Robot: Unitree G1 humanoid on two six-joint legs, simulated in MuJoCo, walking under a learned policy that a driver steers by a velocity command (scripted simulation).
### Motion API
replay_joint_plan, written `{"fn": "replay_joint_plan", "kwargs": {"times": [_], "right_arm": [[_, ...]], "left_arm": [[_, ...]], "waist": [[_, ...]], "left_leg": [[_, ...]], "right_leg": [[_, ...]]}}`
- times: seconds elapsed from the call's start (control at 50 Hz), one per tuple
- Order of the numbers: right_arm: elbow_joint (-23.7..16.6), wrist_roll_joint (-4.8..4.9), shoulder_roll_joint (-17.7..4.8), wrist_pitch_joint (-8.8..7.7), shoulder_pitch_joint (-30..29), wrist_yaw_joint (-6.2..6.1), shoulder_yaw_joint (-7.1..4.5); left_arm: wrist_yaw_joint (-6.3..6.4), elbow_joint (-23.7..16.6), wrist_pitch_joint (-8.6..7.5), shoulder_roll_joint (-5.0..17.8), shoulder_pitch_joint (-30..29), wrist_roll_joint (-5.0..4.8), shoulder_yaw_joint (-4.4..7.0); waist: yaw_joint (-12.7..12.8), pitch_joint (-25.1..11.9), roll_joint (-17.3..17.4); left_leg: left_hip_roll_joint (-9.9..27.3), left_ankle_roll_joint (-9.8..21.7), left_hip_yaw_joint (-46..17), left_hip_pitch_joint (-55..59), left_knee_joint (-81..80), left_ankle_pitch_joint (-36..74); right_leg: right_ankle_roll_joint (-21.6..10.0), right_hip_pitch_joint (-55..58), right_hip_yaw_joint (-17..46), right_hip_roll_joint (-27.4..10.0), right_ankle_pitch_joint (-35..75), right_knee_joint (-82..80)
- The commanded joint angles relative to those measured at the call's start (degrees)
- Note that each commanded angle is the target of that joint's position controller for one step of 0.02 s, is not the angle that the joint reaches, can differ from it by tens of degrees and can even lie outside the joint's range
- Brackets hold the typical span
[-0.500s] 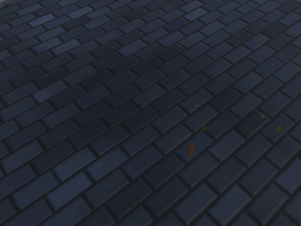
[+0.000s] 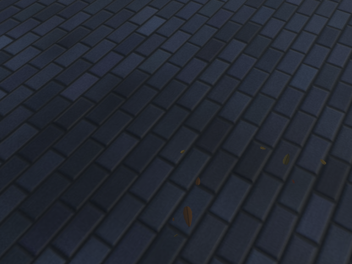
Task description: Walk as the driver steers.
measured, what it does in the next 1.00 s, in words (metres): walks ahead, turning right: right foot, then left foot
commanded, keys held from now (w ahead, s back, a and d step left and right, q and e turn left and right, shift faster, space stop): s+e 0.20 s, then w+e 0.64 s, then w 0.16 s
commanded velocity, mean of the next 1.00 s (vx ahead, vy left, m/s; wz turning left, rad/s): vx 0.26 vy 0.00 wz -0.54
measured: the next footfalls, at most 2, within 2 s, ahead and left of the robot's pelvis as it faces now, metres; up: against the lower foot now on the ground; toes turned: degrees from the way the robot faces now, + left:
right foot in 0.10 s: +0.21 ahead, -0.10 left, +0.00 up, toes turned -5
left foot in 0.48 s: +0.15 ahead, +0.12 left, +0.00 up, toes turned -19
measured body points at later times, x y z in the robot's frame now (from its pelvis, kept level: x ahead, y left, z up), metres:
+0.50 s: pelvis +0.09 +0.01 -0.01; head +0.10 +0.02 +0.44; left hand +0.34 +0.23 -0.10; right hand +0.08 -0.30 -0.12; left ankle +0.11 +0.14 -0.75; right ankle +0.16 -0.10 -0.73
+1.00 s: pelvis +0.22 -0.12 -0.03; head +0.25 -0.15 +0.42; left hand +0.55 -0.06 -0.09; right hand +0.03 -0.34 -0.16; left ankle +0.14 +0.12 -0.68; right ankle +0.23 -0.24 -0.74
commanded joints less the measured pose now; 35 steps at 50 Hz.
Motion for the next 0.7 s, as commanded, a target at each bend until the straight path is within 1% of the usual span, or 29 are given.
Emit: {"fn": "replay_joint_plan", "kwargs": {"times": [0.02,0.06,0.08,0.1,0.12,0.14,0.16,0.18,0.2,0.22,0.24,0.26,0.28,0.3,0.34,0.4,0.42,0.44,0.46,0.48,0.5,0.52,0.54,0.56,0.58,0.6,0.64,0.68,0.7], "right_arm": [[-3.82,1.11,-10.21,0.95,-3.84,-1.18,-2.45],[-4.37,1.94,-10.45,2.2,-5.66,-1.71,-2.72],[-4.82,2.3,-9.93,2.75,-6.63,-1.99,-2.63],[-4.78,2.01,-8.74,2.96,-5.24,-1.9,-2.18],[-5.96,-0.83,-5.47,2.87,-2.36,-1.24,-0.9],[-6.19,-0.99,-3.45,3.0,3.14,-0.29,0.0],[-4.65,-0.05,-7.73,3.47,1.81,0.32,-0.76],[-5.07,1.12,-8.81,4.4,-0.89,0.13,-1.25],[-4.43,0.5,-8.1,5.29,-2.61,-0.71,-1.35],[-4.73,0.1,-8.96,5.92,-3.01,-1.29,-1.85],[-4.83,0.23,-8.6,6.26,-2.64,-1.11,-2.01],[-5.04,0.37,-7.58,6.24,-2.14,-0.96,-1.88],[-4.94,0.56,-6.97,5.96,-1.82,-0.84,-1.71],[-4.99,0.6,-6.86,5.52,-2.18,-0.81,-1.67],[-5.07,0.39,-6.45,4.62,-2.27,-0.51,-1.53],[-4.29,0.5,-6.91,3.4,0.03,0.17,-1.73],[-3.56,0.55,-7.22,2.97,2.0,0.42,-1.84],[-2.12,0.4,-7.38,2.49,5.74,0.65,-1.93],[0.44,-0.2,-8.24,2.08,11.8,0.7,-2.23],[1.17,0.13,-10.58,1.64,12.43,0.47,-3.01],[-1.98,-0.9,-14.77,1.14,6.14,0.44,-3.47],[-4.18,-1.93,-15.12,0.34,0.92,0.13,-3.95],[-5.28,-0.49,-11.8,-0.42,-2.97,-0.57,-3.19],[-5.47,0.43,-9.84,-0.69,-3.48,-0.93,-2.7],[-5.25,0.64,-9.65,-0.77,-1.77,-1.11,-2.54],[-4.68,0.46,-9.32,-1.08,0.72,-1.24,-2.3],[-3.58,-0.2,-8.42,-1.39,5.65,-0.96,-1.96],[-2.94,-0.54,-8.43,-1.17,9.11,-0.6,-1.87],[-2.8,-0.62,-8.9,-0.98,10.1,-0.45,-1.93]], "left_arm": [[-1.68,-4.2,0.05,3.37,2.54,0.29,0.95],[-2.36,-4.44,0.17,5.4,5.72,0.52,1.92],[-2.38,-3.88,-0.14,6.67,9.27,0.56,2.66],[-1.62,-2.94,-0.71,9.3,13.84,1.07,3.75],[-0.05,-4.32,-0.87,14.48,14.02,1.39,4.7],[0.31,-7.35,-0.93,16.61,9.78,3.39,4.16],[-0.08,-9.01,-0.6,12.86,6.95,2.57,3.46],[-0.1,-10.05,-0.24,11.13,2.63,1.69,3.01],[0.26,-9.99,0.57,9.57,0.77,0.66,2.69],[0.87,-9.71,1.38,8.39,0.29,-0.4,2.24],[1.29,-9.73,1.91,8.24,-0.36,-0.3,2.14],[1.66,-10.26,2.25,8.13,-1.54,0.0,2.22],[2.17,-10.75,2.37,8.31,-2.19,0.23,2.42],[2.72,-10.94,2.33,8.74,-1.88,0.48,2.67],[3.51,-10.79,2.23,9.84,-1.1,0.3,3.22],[3.77,-10.6,2.53,10.34,-0.31,-0.23,3.72],[3.74,-10.84,2.75,10.07,-0.8,-0.5,3.74],[3.74,-11.46,3.06,9.54,-2.46,-0.84,3.68],[3.75,-12.68,3.35,8.17,-5.11,-1.01,3.41],[3.64,-11.91,3.68,3.67,-2.1,-1.6,2.55],[3.06,-13.58,2.87,2.71,-0.87,-1.4,2.22],[2.49,-14.63,1.9,6.9,-2.53,-1.17,3.07],[1.93,-13.11,1.65,8.9,-0.36,-0.64,3.62],[1.64,-11.19,1.67,8.69,1.89,0.07,3.79],[1.33,-10.37,1.56,7.46,2.45,0.59,3.47],[1.08,-10.53,1.35,6.56,1.17,0.61,3.18],[0.87,-11.17,1.01,4.41,-1.07,-0.12,2.39],[0.58,-12.43,0.7,3.49,-3.97,-0.8,1.87],[0.31,-13.2,0.52,3.15,-5.56,-0.98,1.65]], "waist": [[2.36,-6.03,6.91],[4.37,-6.83,7.26],[6.36,-8.2,6.37],[8.38,-10.63,2.46],[6.35,-14.17,-10.52],[1.47,-22.21,-14.75],[4.52,-26.4,-6.19],[3.38,-20.82,-2.61],[2.86,-16.35,2.5],[2.03,-14.49,2.49],[0.78,-13.49,-0.69],[0.2,-12.62,-4.07],[0.24,-12.06,-6.9],[0.66,-12.15,-8.02],[0.93,-13.09,-8.4],[0.48,-12.06,-9.98],[-0.36,-11.09,-10.29],[-2.36,-9.84,-10.21],[-5.18,-7.86,-8.73],[-3.03,-7.67,6.44],[0.31,-3.98,16.55],[2.03,0.07,16.77],[3.7,1.61,14.07],[4.08,0.29,12.29],[3.18,-0.46,10.88],[1.82,0.02,9.98],[-0.56,0.34,8.88],[-2.81,1.18,9.26],[-3.71,1.61,9.63]], "left_leg": [[15.64,6.51,-2.0,0.34,2.53,39.76],[16.28,5.39,-2.33,0.38,9.96,41.93],[14.79,3.84,-1.53,-0.42,16.78,41.98],[10.6,0.61,-0.46,-2.82,27.14,36.54],[4.36,-3.86,0.06,-16.14,44.34,1.02],[-5.39,-6.75,-9.55,-28.9,62.47,-29.61],[-1.89,-5.95,-18.31,-28.78,65.55,-26.24],[-0.48,-4.98,-18.1,-29.76,64.77,-22.55],[0.84,-5.15,-17.75,-30.52,61.34,-18.49],[1.95,-5.28,-17.79,-28.86,56.43,-14.51],[1.57,-5.33,-16.56,-25.41,52.84,-10.79],[1.02,-5.43,-15.37,-24.39,47.64,-8.56],[0.42,-5.64,-14.1,-23.3,42.68,-8.16],[-0.1,-5.87,-13.5,-21.78,38.7,-8.62],[-0.51,-5.89,-13.05,-17.49,32.1,-9.75],[-1.43,-4.45,-11.68,-11.63,24.27,-11.0],[-1.52,-3.4,-11.2,-9.13,20.65,-10.52],[-1.39,-1.84,-10.16,-4.6,13.88,-7.71],[-0.03,0.17,-9.45,2.4,4.39,-4.98],[12.58,1.79,-22.61,6.49,-0.28,-13.13],[24.7,7.2,-42.68,1.67,-6.3,-26.93],[27.53,10.83,-48.31,-5.4,-9.22,-34.94],[24.07,8.3,-41.65,-5.16,-9.46,-30.89],[20.77,5.33,-35.07,-3.04,-8.6,-24.57],[18.7,3.87,-29.74,-2.45,-8.56,-19.97],[17.79,3.45,-25.46,-2.21,-8.69,-15.29],[16.55,3.57,-19.55,-0.32,-8.42,-9.41],[16.53,4.18,-16.14,2.28,-8.3,-5.43],[16.78,4.47,-14.89,3.08,-8.41,-3.69]], "right_leg": [[-0.97,8.36,-2.12,1.2,1.29,-4.73],[-2.89,11.43,-3.41,3.1,-3.12,-7.0],[-4.44,15.84,-4.42,4.9,-1.15,-11.25],[-6.78,23.51,-3.26,6.07,10.19,-17.79],[-11.85,35.55,13.86,-6.34,44.72,-16.79],[-25.8,43.94,35.53,-20.27,56.35,-16.01],[-24.78,41.22,31.94,-18.25,48.31,-18.27],[-21.19,35.64,25.67,-14.84,38.44,-18.21],[-17.49,30.21,22.16,-11.44,27.29,-19.45],[-15.53,25.11,20.58,-8.61,10.83,-21.65],[-14.09,20.39,19.76,-5.58,-4.36,-24.2],[-13.14,18.6,19.65,-3.31,-16.79,-26.54],[-12.69,17.78,19.8,-2.28,-23.25,-28.3],[-12.59,17.5,20.64,-2.15,-26.28,-29.38],[-12.11,16.8,21.66,-2.28,-29.68,-29.98],[-10.9,14.27,23.21,-1.94,-34.81,-30.9],[-10.12,12.69,23.53,-1.42,-35.83,-31.25],[-8.27,9.75,22.56,0.17,-36.12,-30.8],[-4.4,4.1,19.34,3.79,-35.37,-27.41],[-2.88,-2.86,12.11,8.52,-34.03,-6.69],[-3.28,-13.78,7.36,11.89,-26.96,7.36],[-3.62,-16.49,10.82,7.04,-22.18,13.84],[-3.26,-16.24,11.07,6.16,-16.4,17.28],[-2.27,-14.89,9.24,5.95,-13.29,20.13],[-1.37,-13.84,7.3,5.7,-11.07,23.09],[-0.78,-13.89,6.19,4.98,-8.87,25.29],[-0.16,-14.88,4.65,3.86,-6.24,26.05],[0.4,-16.24,3.83,2.63,-4.44,21.82],[0.64,-16.13,3.25,2.15,-3.75,18.8]]}}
